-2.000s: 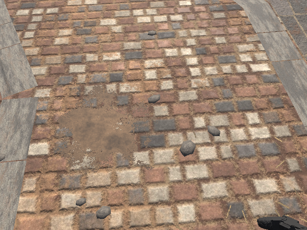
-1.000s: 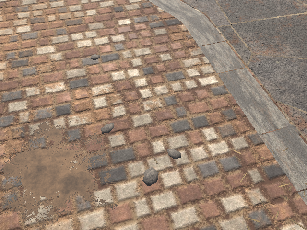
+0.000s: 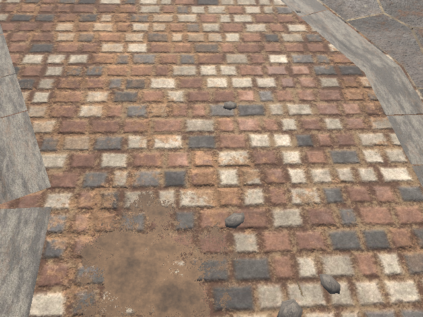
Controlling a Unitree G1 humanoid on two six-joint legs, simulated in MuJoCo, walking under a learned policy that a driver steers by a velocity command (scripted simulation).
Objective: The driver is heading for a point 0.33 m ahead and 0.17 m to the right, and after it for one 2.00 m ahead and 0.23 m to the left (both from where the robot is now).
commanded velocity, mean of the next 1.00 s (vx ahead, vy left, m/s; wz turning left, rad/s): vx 0.28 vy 0.00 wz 0.08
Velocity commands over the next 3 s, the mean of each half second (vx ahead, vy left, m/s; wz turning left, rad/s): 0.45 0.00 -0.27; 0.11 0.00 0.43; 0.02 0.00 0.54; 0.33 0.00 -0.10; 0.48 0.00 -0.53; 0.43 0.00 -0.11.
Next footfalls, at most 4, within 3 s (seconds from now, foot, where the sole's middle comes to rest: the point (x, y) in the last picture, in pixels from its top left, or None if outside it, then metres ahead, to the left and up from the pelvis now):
0.18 right None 0.24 -0.07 -0.78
0.66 left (200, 310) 0.50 0.03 -0.78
1.24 right None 0.48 -0.15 -0.78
1.72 left None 0.40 0.05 -0.78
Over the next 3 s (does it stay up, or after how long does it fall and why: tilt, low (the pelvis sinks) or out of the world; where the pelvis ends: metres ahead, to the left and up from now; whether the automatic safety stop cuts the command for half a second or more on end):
stays up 1.05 0.05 0.01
